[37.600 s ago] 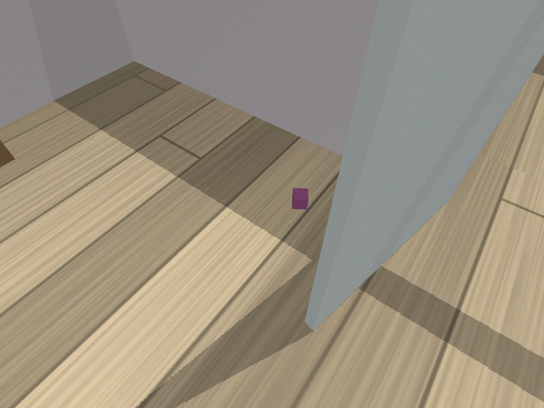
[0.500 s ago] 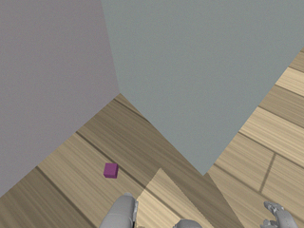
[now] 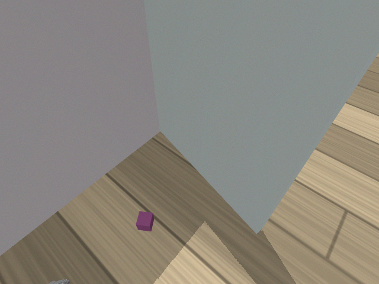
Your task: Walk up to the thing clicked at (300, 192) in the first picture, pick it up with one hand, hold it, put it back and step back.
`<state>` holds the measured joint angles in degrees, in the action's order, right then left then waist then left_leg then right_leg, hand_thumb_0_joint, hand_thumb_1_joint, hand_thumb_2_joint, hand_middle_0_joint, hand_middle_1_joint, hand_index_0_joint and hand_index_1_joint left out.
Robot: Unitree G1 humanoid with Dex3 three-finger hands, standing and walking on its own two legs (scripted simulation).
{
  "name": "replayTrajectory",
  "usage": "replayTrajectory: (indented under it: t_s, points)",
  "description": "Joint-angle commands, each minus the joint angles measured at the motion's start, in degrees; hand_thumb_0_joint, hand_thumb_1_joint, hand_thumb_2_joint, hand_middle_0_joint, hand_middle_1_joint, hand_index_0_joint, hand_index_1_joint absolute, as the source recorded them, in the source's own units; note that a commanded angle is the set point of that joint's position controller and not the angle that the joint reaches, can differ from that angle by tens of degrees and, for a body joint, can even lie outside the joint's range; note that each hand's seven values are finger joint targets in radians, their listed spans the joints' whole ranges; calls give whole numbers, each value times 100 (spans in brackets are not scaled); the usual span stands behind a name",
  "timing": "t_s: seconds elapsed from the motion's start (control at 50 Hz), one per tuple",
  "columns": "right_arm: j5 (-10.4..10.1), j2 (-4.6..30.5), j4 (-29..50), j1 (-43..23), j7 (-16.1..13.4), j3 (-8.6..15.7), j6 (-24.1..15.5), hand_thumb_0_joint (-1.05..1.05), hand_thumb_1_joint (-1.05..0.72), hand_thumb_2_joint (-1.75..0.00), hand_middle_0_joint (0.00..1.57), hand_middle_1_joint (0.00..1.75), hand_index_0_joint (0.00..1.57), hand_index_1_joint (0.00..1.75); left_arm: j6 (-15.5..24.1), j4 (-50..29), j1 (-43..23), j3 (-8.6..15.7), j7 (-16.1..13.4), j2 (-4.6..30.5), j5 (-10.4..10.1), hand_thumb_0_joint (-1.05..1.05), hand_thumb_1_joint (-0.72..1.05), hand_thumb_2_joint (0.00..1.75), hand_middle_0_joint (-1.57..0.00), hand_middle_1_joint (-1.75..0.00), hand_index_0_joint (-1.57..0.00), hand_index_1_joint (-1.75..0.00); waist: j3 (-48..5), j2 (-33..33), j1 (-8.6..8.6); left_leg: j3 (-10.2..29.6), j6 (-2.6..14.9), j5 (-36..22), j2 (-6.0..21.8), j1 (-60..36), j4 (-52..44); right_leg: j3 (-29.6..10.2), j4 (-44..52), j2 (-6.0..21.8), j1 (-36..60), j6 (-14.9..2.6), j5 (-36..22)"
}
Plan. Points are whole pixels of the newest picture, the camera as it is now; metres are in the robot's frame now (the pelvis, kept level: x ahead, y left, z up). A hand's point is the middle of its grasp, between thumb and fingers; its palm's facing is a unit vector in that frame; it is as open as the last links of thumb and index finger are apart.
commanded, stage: walk up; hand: left
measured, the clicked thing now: (145, 221) +0.54 +0.23 -0.73
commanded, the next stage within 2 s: stand in 0.60 s
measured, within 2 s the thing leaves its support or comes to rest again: neither
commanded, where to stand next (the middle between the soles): +0.14 +0.00 m, yaw -2 degrees
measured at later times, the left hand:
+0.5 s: hand out of the picture +0.11 +0.26 -0.14, palm faces +0.01 -0.94 -0.34, open 7.4 cm
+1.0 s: hand out of the picture +0.10 +0.25 -0.14, palm faces +0.00 -0.94 -0.34, open 7.4 cm
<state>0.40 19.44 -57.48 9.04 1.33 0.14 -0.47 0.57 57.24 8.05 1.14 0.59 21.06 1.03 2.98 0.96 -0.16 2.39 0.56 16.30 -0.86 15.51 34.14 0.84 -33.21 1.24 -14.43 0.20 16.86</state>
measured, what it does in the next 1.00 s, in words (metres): stands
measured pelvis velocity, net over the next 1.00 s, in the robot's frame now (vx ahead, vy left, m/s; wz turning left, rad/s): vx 0.02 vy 0.00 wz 0.01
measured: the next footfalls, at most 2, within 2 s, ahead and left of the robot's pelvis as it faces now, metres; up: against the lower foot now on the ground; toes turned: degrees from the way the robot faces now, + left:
none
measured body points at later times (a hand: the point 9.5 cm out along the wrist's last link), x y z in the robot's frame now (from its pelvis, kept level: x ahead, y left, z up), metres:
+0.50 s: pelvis +0.02 +0.00 +0.02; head +0.03 +0.00 +0.47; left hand +0.11 +0.31 -0.11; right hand +0.11 -0.30 -0.11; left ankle +0.03 +0.12 -0.73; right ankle +0.02 -0.13 -0.73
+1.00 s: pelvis +0.02 +0.00 +0.02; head +0.04 +0.00 +0.47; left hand +0.10 +0.30 -0.11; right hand +0.12 -0.30 -0.11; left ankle +0.03 +0.12 -0.73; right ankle +0.02 -0.13 -0.73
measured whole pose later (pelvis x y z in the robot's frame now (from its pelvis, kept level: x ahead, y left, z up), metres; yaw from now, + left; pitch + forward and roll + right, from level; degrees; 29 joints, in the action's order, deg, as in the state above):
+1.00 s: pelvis +0.02 +0.00 +0.02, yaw +1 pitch -2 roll +0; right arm 0.2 19.8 -65.3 3.7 0.4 0.2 -0.8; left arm 0.6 66.0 4.6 0.6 0.4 19.8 0.7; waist 3.5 0.1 0.2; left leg 3.0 0.0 9.4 -1.2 7.0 18.4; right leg 1.5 -18.3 1.8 -6.0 1.2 10.2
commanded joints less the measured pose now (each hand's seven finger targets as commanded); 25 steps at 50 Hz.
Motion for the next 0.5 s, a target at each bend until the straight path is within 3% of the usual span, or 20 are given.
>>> replayTrajectory:
  t_s: [0.0,0.06,0.14,0.18,0.34,0.48]
  points:
    - [14,1305,181,-383,-50,262,-156,0,-90,-90,20,30,20,30,259,-145,-411,282,-55,1282,-16,0,90,90,-20,-30,-20,-30,-69,-261,28,725,229,749,461,295,-1063,-967,1441,544,75,-362,1004]
    - [2,1287,-11,-379,-53,261,-175,0,-90,-90,20,30,20,30,287,-46,-641,262,-65,1282,-29,0,90,90,-20,-30,-20,-30,-136,-306,-47,572,151,92,423,-106,-1124,-974,1645,675,25,-323,692]
    - [-12,1267,-162,-500,-80,220,-204,0,-90,-90,20,30,20,30,306,147,-659,226,-79,1197,-58,0,90,90,-20,-30,-20,-30,-494,-214,5,516,137,-1018,546,-422,-1213,-680,1466,666,585,-230,-841]
    - [-17,1284,-238,-544,-107,234,-201,0,-90,-90,20,30,20,30,293,239,-703,218,-86,1208,-66,0,90,90,-20,-30,-20,-30,-579,-183,-2,514,125,-1372,585,-451,-1271,-569,1447,646,806,-190,-1194]
    - [-9,1327,-431,-712,-145,259,-153,0,-90,-90,20,30,20,30,224,455,-754,189,-101,1175,-73,0,90,90,-20,-30,-20,-30,-706,-55,20,512,126,-1530,655,-655,-1445,-414,1553,660,1031,-159,-1253]
    - [-12,1282,-510,-823,-145,239,-144,0,-90,-90,20,30,20,30,180,594,-817,184,-97,1131,-74,0,90,90,-20,-30,-20,-30,-488,-14,42,597,98,-1397,688,-556,-1682,-356,1653,603,1042,-110,-1011]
